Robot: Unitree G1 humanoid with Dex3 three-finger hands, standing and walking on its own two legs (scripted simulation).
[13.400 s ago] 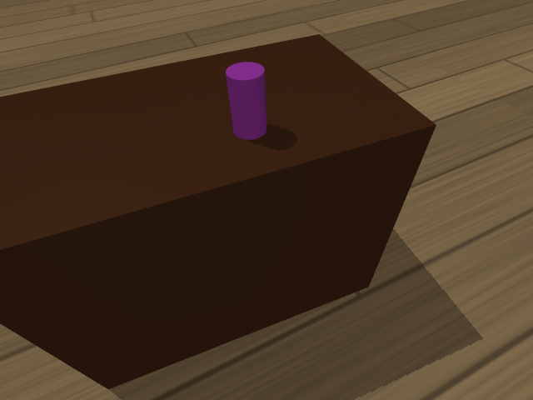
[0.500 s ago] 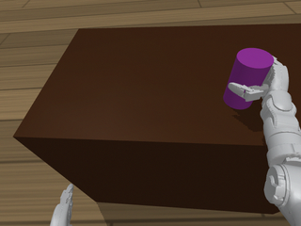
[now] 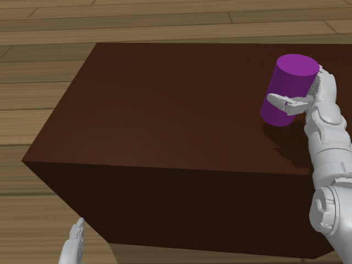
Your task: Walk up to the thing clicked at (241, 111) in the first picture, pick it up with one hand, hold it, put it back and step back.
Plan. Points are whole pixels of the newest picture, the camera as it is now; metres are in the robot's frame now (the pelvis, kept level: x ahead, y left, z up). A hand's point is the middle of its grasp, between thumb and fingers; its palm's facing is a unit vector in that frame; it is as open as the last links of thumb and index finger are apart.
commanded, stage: lift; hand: right
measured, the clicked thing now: (285, 92) +0.47 -0.20 +0.15
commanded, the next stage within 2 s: hold in 1.36 s
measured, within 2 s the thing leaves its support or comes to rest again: neither
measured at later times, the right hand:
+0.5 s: hand (303, 78) +0.41 -0.19 +0.23, palm faces +0.19 +0.98 -0.02, open 11.0 cm
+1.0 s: hand (328, 66) +0.36 -0.18 +0.29, palm faces +0.20 +0.98 -0.02, open 11.0 cm
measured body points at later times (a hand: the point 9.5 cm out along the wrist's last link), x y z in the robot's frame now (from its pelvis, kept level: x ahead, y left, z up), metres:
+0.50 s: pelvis -0.01 +0.00 +0.01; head -0.02 +0.02 +0.46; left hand +0.15 +0.26 -0.07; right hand +0.40 -0.24 +0.23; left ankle -0.02 +0.13 -0.73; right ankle +0.02 -0.12 -0.73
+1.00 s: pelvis -0.02 +0.01 +0.01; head -0.05 +0.04 +0.46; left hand +0.17 +0.26 -0.06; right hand +0.34 -0.24 +0.29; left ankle -0.02 +0.13 -0.73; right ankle +0.02 -0.12 -0.73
